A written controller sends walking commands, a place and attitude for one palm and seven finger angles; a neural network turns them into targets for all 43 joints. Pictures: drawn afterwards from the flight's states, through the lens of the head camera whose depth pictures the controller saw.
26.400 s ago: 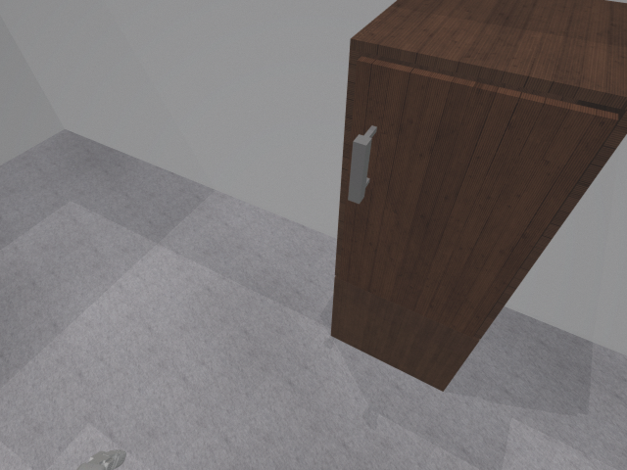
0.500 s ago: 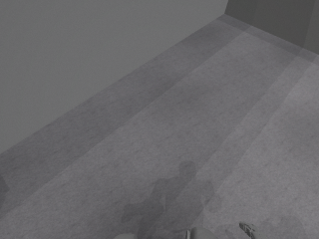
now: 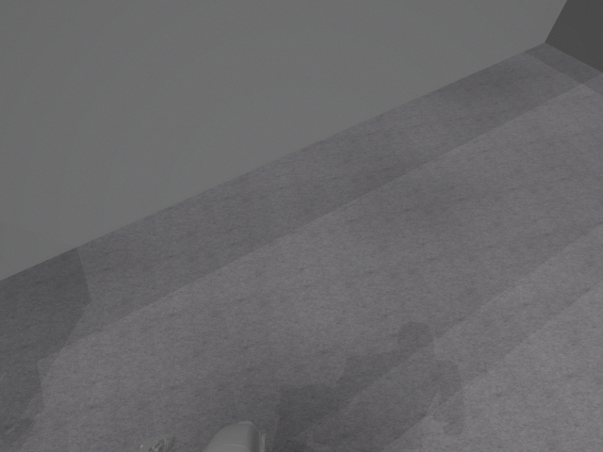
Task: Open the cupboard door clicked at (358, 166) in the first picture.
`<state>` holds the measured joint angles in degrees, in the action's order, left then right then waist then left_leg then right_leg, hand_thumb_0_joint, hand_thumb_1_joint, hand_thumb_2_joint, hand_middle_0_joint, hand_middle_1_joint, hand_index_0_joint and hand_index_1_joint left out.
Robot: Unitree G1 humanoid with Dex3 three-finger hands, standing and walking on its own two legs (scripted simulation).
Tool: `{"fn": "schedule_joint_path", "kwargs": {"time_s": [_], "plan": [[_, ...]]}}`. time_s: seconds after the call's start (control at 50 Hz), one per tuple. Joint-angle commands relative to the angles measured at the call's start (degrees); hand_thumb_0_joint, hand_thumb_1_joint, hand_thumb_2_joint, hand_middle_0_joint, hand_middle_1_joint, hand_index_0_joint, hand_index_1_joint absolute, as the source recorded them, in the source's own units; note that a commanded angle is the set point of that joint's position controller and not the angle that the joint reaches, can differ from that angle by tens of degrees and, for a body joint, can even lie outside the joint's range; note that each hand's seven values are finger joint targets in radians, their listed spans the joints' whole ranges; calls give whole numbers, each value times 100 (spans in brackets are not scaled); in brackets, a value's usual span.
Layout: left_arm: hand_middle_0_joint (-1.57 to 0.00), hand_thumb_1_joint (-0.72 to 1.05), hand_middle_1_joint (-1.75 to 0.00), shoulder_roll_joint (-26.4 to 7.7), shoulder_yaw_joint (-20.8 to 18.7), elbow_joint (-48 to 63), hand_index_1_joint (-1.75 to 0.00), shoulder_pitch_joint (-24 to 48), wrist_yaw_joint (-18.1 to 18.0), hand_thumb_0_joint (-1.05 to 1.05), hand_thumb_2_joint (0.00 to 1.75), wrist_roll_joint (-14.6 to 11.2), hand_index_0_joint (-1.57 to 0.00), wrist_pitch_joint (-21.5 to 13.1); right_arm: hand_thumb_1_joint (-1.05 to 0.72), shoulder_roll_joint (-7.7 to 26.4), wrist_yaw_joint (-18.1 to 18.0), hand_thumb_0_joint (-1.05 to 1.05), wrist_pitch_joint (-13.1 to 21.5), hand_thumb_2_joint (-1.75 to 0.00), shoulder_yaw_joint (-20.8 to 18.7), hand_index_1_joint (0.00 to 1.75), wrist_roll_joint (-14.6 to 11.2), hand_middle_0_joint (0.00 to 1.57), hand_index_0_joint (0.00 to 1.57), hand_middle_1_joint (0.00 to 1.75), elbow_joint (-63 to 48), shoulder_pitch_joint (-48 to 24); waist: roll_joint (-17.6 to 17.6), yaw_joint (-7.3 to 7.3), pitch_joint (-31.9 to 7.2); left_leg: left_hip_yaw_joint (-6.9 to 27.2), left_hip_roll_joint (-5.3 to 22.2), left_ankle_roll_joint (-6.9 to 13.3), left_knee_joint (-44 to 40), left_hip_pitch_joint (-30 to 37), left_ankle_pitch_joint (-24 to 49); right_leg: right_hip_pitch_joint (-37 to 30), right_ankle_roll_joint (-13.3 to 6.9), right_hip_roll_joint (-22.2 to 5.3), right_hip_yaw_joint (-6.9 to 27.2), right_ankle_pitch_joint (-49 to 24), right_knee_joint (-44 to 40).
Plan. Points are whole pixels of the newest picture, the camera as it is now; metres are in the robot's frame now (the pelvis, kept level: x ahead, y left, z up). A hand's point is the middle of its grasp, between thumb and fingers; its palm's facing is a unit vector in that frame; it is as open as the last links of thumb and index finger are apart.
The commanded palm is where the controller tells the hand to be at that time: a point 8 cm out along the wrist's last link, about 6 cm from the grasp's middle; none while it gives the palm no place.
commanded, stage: turn to face it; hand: left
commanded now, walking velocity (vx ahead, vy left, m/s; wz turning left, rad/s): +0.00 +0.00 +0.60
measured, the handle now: out of the picture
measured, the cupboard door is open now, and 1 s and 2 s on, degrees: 46 46 46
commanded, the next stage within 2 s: none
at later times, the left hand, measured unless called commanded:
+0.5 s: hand out of the picture +0.07 +0.21 -0.15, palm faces +0.28 -0.91 -0.30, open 7.4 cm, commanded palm none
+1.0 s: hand out of the picture -0.06 +0.21 -0.18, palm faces +0.60 -0.75 -0.25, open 7.4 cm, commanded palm none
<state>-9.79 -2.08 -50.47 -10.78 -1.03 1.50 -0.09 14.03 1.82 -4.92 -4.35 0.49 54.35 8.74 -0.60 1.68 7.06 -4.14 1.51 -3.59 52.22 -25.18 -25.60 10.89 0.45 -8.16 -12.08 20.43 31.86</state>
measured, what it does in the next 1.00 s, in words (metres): steps on the spot, turning left: left foot, then right foot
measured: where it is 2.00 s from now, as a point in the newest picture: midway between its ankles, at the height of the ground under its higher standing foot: outside the picture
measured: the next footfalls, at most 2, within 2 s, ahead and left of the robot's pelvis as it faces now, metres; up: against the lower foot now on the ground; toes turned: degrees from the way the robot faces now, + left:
left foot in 0.10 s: +0.05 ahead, +0.13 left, +0.00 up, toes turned +10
right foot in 0.48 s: +0.09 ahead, -0.12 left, +0.00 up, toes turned +13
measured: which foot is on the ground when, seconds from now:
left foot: up 0.00-0.08, down 0.10-0.48, up 0.50-0.84, down 0.86-1.00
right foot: down 0.00-0.10, up 0.12-0.46, down 0.48-0.86, up 0.88-1.00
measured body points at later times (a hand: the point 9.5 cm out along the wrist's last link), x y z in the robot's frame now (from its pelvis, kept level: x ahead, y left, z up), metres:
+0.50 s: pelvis +0.02 -0.02 -0.01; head +0.08 -0.03 +0.43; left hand +0.05 +0.26 -0.13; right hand +0.17 -0.24 -0.17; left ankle +0.01 +0.12 -0.73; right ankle +0.05 -0.13 -0.74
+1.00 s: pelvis +0.02 +0.00 -0.01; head +0.06 +0.05 +0.44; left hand -0.09 +0.25 -0.16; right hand +0.27 -0.14 -0.13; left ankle -0.02 +0.08 -0.74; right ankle +0.07 -0.14 -0.66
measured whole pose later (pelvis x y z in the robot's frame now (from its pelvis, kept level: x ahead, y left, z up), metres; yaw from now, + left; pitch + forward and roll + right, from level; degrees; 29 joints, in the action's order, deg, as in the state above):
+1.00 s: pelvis +0.02 +0.00 -0.01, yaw +36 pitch +1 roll +0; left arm -14.9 -4.8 -53.8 -11.8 -0.6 1.2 3.5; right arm 12.7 0.3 -1.7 -3.2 1.1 51.0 6.2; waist -2.4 -0.7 6.0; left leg -3.0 -0.8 2.5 34.1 -18.1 -17.0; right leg 26.9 4.2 -6.6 -3.4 27.8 65.2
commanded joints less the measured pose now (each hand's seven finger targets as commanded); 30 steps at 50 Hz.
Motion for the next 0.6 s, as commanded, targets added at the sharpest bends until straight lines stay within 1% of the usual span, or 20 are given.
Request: {"fn": "schedule_joint_path", "kwargs": {"time_s": [0.0, 0.04, 0.06, 0.08, 0.1, 0.14, 0.16, 0.2, 0.26, 0.32, 0.36, 0.4, 0.42, 0.44, 0.46, 0.48, 0.5, 0.52, 0.54, 0.58], "plan": [[-20, 90, -30, -1404, -435, 215, -30, -447, -78, 0, 90, 21, -20, -53, -90, 179, 15, 0, 249, -90, -24, 30, -4, 20, 20, 30, -633, -384, -1187, -327, -877, -336, -151, 130, -1195, 158, 189, -863, -511, -1310, 448, -4175, -280], [-20, 90, -30, -1414, -460, 235, -30, -318, -36, 0, 90, -38, -20, -42, -90, 424, -6, 0, 294, -90, -88, 30, 39, 20, 20, 30, -561, 73, -870, -3, -1072, -341, -206, 254, -2254, 1276, 1121, -253, -215, -1214, 161, -3683, 525], [-20, 90, -30, -1262, -432, 343, -30, -274, 3, 0, 90, -76, -20, -16, -90, 860, -27, 0, 341, -90, -201, 30, 82, 20, 20, 30, -469, 532, 220, 263, -1427, 546, 490, 601, -2627, 2396, 2460, 746, 111, -876, -58, -2381, 1600], [-20, 90, -30, -817, -287, 612, -30, -7, 44, 0, 90, -111, -20, 4, -90, 1502, -65, 0, 352, -90, -369, 30, 112, 20, 20, 30, -446, 974, 1981, 509, -1544, 2765, 2123, 1507, -2877, 3018, 4725, 2283, 485, 7, 58, 1695, 3055], [-20, 90, -30, -917, -266, 745, -30, 366, -28, 0, 90, -33, -20, 104, -90, 1561, -122, 0, 323, -90, -358, 30, 74, 20, 20, 30, -308, 1230, 1294, 603, -1589, 2813, 2365, 1795, -2996, 2703, 4288, 2433, 376, 53, 874, 1893, 3589], [-20, 90, -30, -858, -306, 598, -30, 537, -35, 0, 90, -54, -20, 120, -90, 1292, -242, 0, 356, -90, -308, 30, 96, 20, 20, 30, -488, 646, 1366, 360, -1186, 2417, 1816, 1588, -3163, 1894, 3096, 2530, 385, 34, 1236, 1125, 3817], [-20, 90, -30, -867, -330, 470, -30, 392, 3, 0, 90, -44, -20, 141, -90, 1129, -254, 0, 370, -90, -238, 30, 106, 20, 20, 30, -577, 277, 1149, 157, -1015, 2105, 1539, 1438, -3246, 1549, 2733, 2358, 386, 60, 1281, 744, 3742], [-20, 90, -30, -824, -334, 324, -30, 137, 51, 0, 90, -25, -20, 163, -90, 1010, -252, 0, 410, -90, -190, 30, 114, 20, 20, 30, -653, 27, 804, -39, -942, 1759, 1249, 1284, -3265, 1375, 2621, 2093, 395, 161, 1198, 427, 3362], [-20, 90, -30, -756, -314, 345, -30, 100, 44, 0, 90, -41, -20, 168, -90, 1058, -232, 0, 404, -90, -203, 30, 116, 20, 20, 30, -623, 67, 673, -35, -1007, 1807, 1172, 1320, -3222, 1428, 2619, 1825, 396, 331, 1124, 448, 2588], [-20, 90, -30, -731, -299, 428, -30, 139, 35, 0, 90, -46, -20, 151, -90, 1062, -206, 0, 355, -90, -246, 30, 130, 20, 20, 30, -634, 22, 865, -33, -957, 1940, 1054, 1285, -3173, 1199, 2367, 1413, 371, 509, 1024, 489, 1820], [-20, 90, -30, -724, -295, 428, -30, -30, 25, 0, 90, -63, -20, 124, -90, 1079, -200, 0, 319, -90, -271, 30, 132, 20, 20, 30, -684, -98, 1027, -93, -988, 2116, 980, 1243, -3010, 985, 2419, 927, 336, 674, 937, 392, 1145], [-20, 90, -30, -797, -327, 337, -30, -421, 8, 0, 90, -71, -20, 57, -90, 1006, -191, 0, 293, -90, -284, 30, 90, 20, 20, 30, -735, -284, 854, -317, -1048, 2066, 758, 1034, -2643, 484, 2228, 7, 302, 743, 853, -371, 15], [-20, 90, -30, -989, -381, 319, -30, -658, -23, 0, 90, -47, -20, 1, -90, 854, -171, 0, 293, -90, -263, 30, 50, 20, 20, 30, -771, -309, 339, -447, -1117, 1862, 429, 775, -2196, -3, 1680, -666, 219, 412, 1148, -629, -844], [-20, 90, -30, -1495, -483, 310, -30, -797, -79, 0, 90, 45, -20, -63, -90, 464, -137, 0, 298, -90, -215, 30, -3, 20, 20, 30, -859, -193, -1193, -512, -1179, 1027, -369, 325, -900, -1080, 183, -1348, -260, -1063, 2759, -634, -1555], [-20, 90, -30, -1710, -437, 377, -30, -662, -83, 0, 90, 30, -20, -37, -90, 494, -112, 0, 305, -90, -215, 30, 37, 20, 20, 30, -932, -307, -1607, -522, -979, 641, -567, 178, 596, -1118, -1012, -693, -848, -2069, 3315, -1291, -1678], [-20, 90, -30, -1473, -435, 399, -30, -487, -133, 0, 90, -6, -20, -60, -90, 598, -128, 0, 235, -90, -267, 30, 59, 20, 20, 30, -861, -311, -1636, -410, -958, 885, -296, 198, 1468, -1034, -871, -287, -977, -2013, 3198, -1479, -1627], [-20, 90, -30, -1296, -356, 442, -30, -191, -126, 0, 90, -24, -20, -47, -90, 555, -106, 0, 193, -90, -255, 30, 65, 20, 20, 30, -744, -340, -1440, -265, -642, 844, -160, 145, 1953, -1080, -465, -91, -898, -1604, 2713, -1734, -1480], [-20, 90, -30, -1079, -290, 478, -30, 51, -109, 0, 90, -36, -20, -52, -90, 493, -63, 0, 164, -90, -226, 30, 70, 20, 20, 30, -628, -265, -1125, -107, -520, 739, -63, 80, 2125, -1065, -18, -42, -739, -1242, 1931, -2183, -1301], [-20, 90, -30, -995, -255, 500, -30, 75, -101, 0, 90, -40, -20, -71, -90, 391, -31, 0, 146, -90, -187, 30, 60, 20, 20, 30, -570, -214, -1018, -58, -565, 627, -55, 32, 2089, -992, 204, -71, -618, -1045, 1488, -2579, -1196], [-20, 90, -30, -986, -264, 459, -30, -80, -113, 0, 90, -23, -20, -94, -90, 308, -8, 0, 140, -90, -143, 30, 33, 20, 20, 30, -518, -217, -1045, -120, -766, 435, -40, -27, 1585, -904, 265, -514, -545, -972, 1092, -3153, -1073]]}}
